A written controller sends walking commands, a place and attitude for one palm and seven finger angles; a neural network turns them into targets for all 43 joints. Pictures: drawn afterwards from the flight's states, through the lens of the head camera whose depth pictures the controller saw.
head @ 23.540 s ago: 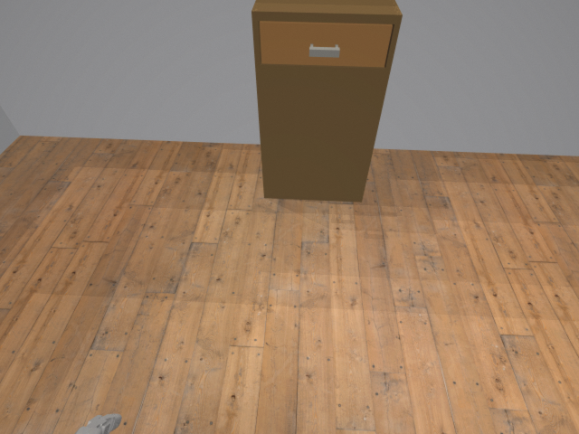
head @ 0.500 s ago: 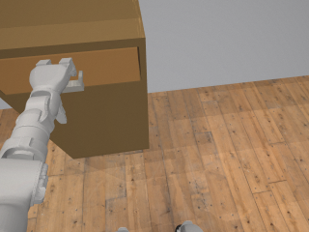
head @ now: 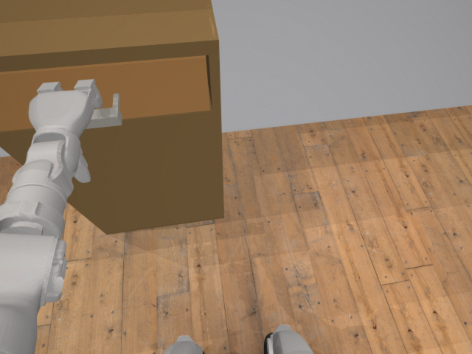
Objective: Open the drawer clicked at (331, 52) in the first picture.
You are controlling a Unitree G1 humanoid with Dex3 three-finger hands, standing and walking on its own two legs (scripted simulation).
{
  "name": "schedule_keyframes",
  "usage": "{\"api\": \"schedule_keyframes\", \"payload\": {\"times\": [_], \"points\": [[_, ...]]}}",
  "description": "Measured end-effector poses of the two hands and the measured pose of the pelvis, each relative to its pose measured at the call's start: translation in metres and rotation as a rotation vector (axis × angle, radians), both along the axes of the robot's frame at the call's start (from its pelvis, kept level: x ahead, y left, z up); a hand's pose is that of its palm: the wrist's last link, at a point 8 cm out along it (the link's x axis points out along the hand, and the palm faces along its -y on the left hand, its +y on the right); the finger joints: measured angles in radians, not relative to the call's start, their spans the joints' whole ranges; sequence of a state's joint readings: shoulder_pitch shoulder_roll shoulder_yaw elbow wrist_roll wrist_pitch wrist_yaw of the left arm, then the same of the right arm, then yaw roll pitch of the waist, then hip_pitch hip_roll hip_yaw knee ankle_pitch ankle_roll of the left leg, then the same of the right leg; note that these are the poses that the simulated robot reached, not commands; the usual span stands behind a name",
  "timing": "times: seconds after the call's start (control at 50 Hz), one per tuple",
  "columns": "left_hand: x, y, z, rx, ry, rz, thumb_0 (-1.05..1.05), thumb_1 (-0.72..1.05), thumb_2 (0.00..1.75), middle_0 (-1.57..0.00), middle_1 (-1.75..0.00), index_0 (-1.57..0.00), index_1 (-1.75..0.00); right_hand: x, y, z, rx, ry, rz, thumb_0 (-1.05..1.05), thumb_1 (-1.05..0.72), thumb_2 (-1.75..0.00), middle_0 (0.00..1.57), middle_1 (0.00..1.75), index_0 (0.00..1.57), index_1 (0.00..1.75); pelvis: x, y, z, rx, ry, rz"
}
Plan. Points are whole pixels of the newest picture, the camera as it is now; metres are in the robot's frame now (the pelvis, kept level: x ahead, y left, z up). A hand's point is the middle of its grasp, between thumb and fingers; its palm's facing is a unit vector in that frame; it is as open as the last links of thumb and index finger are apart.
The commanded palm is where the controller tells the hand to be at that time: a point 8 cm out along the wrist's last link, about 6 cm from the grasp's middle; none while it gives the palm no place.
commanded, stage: lower the fingers behind the handle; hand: left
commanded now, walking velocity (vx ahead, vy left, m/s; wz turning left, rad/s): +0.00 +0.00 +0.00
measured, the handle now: (92, 110) +0.56 +0.25 +0.03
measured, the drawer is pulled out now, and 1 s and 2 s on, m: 0.00 0.00 0.00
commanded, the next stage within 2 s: lift the fingers back up to retry in 0.62 s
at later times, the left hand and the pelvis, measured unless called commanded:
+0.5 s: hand (78, 131) +0.50 +0.26 +0.04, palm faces -0.05 +0.04 -1.00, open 13.8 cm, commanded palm +0.48 +0.25 +0.06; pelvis -0.02 +0.00 -0.02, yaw +0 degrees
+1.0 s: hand (77, 129) +0.50 +0.26 +0.05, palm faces -0.06 +0.00 -1.00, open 13.8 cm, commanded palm +0.49 +0.25 +0.10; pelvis -0.01 +0.01 -0.01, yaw +0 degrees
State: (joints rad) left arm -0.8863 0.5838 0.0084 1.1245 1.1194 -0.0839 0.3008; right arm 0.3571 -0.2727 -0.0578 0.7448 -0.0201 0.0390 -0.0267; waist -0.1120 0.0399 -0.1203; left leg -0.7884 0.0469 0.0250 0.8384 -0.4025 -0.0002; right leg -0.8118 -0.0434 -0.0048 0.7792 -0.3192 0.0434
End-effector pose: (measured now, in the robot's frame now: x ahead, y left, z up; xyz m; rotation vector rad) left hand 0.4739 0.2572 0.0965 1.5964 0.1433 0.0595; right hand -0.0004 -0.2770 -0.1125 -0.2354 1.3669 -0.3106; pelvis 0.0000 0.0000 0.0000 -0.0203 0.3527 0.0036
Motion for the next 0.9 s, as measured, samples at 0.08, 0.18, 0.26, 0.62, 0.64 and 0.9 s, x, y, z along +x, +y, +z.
{"api": "schedule_keyframes", "payload": {"times": [0.08, 0.18, 0.26, 0.62, 0.64, 0.9], "points": [[0.000, 0.000, -0.002, 0.012, -0.012, -0.003, 0.00, -0.49, 0.31, -0.31, -1.26, -0.32, -1.20, -0.005, 0.001, -0.003, 0.001, 0.009, 0.003, 0.01, -0.90, -0.90, 0.20, 0.30, 0.20, 0.30, -0.003, 0.001, -0.003, -0.001, 0.009, 0.002], [0.001, -0.001, -0.003, 0.027, -0.020, 0.000, 0.00, -0.49, 0.31, -0.30, -1.29, -0.32, -1.20, -0.010, 0.003, -0.007, 0.004, 0.013, 0.004, 0.01, -0.90, -0.90, 0.20, 0.30, 0.21, 0.30, -0.008, 0.002, -0.007, 0.000, 0.019, 0.003], [0.004, -0.002, -0.003, 0.031, -0.021, 0.009, 0.00, -0.49, 0.31, -0.31, -1.33, -0.32, -1.20, -0.014, 0.005, -0.010, 0.004, 0.013, 0.006, 0.01, -0.90, -0.90, 0.20, 0.30, 0.21, 0.30, -0.012, 0.002, -0.010, 0.000, 0.026, 0.004], [0.004, -0.001, -0.002, 0.019, -0.006, 0.001, 0.00, -0.49, 0.31, -0.29, -1.33, -0.32, -1.20, -0.034, 0.007, -0.015, -0.007, 0.020, -0.009, 0.01, -0.90, -0.90, 0.20, 0.30, 0.21, 0.30, -0.024, 0.003, -0.018, 0.001, 0.038, -0.004], [0.004, -0.001, -0.003, 0.020, -0.009, 0.000, 0.00, -0.49, 0.31, -0.29, -1.33, -0.32, -1.20, -0.035, 0.006, -0.015, -0.008, 0.021, -0.008, 0.01, -0.90, -0.90, 0.20, 0.30, 0.21, 0.30, -0.025, 0.003, -0.018, 0.000, 0.039, -0.003], [0.004, 0.000, 0.000, -0.003, -0.004, 0.009, 0.00, -0.49, 0.31, -0.30, -1.31, -0.32, -1.20, -0.029, 0.008, -0.011, -0.007, 0.015, -0.009, 0.01, -0.90, -0.90, 0.20, 0.30, 0.21, 0.30, -0.021, 0.004, -0.013, -0.004, 0.029, -0.002]]}}
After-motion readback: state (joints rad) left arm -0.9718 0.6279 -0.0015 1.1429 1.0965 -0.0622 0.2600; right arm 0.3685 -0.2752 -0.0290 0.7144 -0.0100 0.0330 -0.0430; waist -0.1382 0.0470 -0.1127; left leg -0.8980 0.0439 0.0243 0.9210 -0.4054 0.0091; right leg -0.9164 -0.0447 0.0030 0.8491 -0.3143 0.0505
